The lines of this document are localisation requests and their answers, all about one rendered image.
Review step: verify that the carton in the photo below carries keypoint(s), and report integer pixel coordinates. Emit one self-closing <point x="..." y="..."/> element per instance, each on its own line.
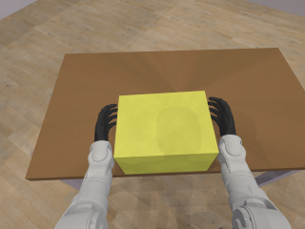
<point x="164" y="133"/>

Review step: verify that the right robot hand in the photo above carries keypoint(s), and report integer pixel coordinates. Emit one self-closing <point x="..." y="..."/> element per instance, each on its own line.
<point x="224" y="118"/>

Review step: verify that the right robot forearm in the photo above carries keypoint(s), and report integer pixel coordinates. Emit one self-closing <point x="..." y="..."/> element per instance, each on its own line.
<point x="237" y="176"/>

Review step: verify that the left robot forearm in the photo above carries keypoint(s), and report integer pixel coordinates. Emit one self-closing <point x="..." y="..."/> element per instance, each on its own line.
<point x="96" y="185"/>

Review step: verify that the left robot hand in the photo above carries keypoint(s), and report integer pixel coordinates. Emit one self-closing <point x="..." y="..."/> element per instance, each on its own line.
<point x="102" y="126"/>

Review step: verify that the table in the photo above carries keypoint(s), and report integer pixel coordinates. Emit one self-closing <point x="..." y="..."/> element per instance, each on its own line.
<point x="266" y="100"/>

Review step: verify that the left robot upper arm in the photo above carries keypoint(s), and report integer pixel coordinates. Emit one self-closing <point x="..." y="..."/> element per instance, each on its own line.
<point x="92" y="219"/>

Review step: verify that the right robot upper arm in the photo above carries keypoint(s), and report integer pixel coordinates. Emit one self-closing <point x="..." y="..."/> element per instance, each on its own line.
<point x="249" y="217"/>

